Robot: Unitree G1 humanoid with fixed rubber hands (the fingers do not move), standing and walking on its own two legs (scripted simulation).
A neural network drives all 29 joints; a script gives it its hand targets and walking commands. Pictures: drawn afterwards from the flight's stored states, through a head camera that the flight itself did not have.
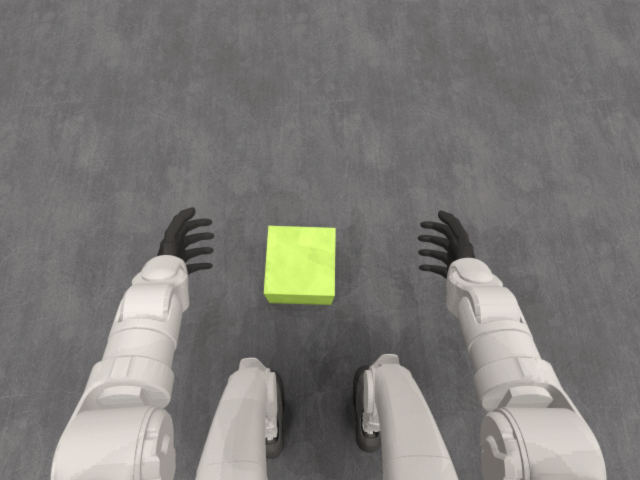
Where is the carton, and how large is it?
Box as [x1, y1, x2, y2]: [264, 226, 335, 304]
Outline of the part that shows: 268,226 264,281 264,294 268,301 282,303 330,304 334,295 335,228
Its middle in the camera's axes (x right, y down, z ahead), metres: -0.05 +0.08 +1.04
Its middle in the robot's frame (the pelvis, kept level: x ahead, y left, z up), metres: +0.49 +0.04 -0.60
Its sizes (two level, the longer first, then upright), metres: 0.176 0.173 0.153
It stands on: the floor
